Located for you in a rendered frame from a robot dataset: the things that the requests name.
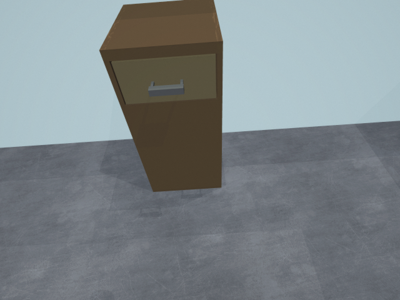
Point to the cabinet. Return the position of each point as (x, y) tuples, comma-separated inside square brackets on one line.
[(179, 142)]

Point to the handle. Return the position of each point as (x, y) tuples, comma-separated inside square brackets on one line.
[(166, 90)]

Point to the drawer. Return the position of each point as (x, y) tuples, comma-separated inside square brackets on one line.
[(197, 71)]

